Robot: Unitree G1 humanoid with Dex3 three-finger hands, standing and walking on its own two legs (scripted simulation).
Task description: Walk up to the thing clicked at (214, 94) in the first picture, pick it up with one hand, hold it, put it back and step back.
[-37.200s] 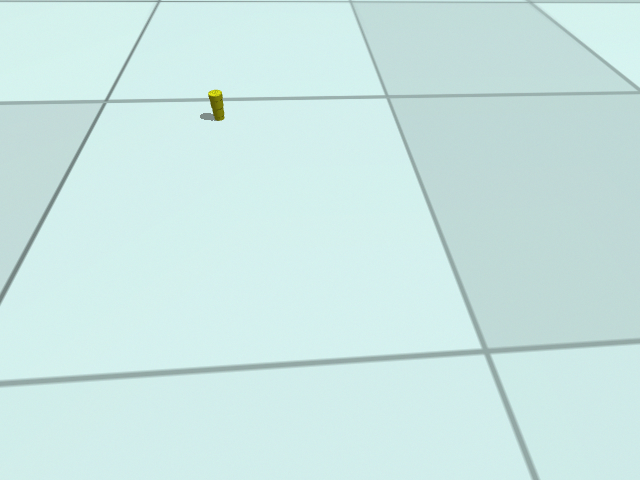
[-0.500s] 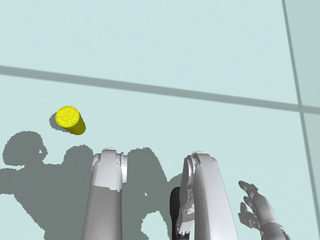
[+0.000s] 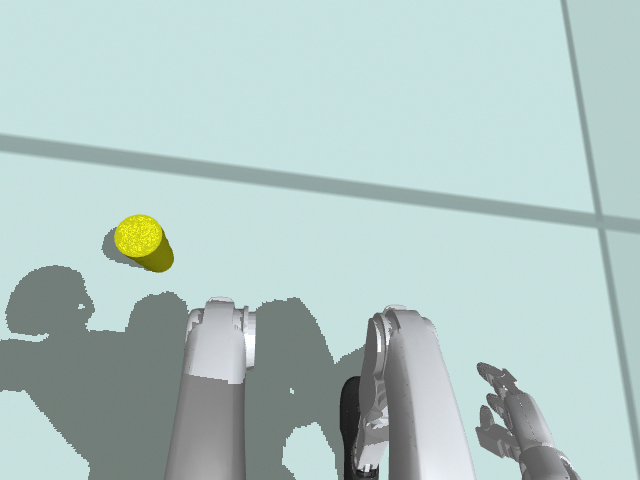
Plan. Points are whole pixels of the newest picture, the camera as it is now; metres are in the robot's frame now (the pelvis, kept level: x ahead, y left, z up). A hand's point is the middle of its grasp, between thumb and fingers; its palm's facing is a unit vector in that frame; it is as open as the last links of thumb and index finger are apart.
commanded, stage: go down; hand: left
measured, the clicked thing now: (150, 248) +0.44 +0.30 -0.33
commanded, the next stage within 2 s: home in 1.26 s
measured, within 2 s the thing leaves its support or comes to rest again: neither
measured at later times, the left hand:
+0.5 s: hand out of the picture +0.31 +0.43 +0.02, palm faces +0.32 -0.94 -0.10, open 14.8 cm
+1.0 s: hand out of the picture +0.31 +0.43 +0.02, palm faces +0.32 -0.94 -0.10, open 13.8 cm
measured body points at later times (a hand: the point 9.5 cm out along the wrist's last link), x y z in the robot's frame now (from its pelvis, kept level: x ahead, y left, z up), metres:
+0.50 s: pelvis +0.00 +0.00 +0.01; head +0.20 +0.06 +0.41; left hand +0.29 +0.48 +0.03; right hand +0.20 -0.27 -0.10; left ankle +0.09 +0.13 -0.38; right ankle +0.10 -0.13 -0.38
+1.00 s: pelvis +0.00 +0.00 +0.01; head +0.20 +0.06 +0.41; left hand +0.29 +0.48 +0.03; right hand +0.20 -0.27 -0.10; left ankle +0.09 +0.13 -0.38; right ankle +0.10 -0.13 -0.38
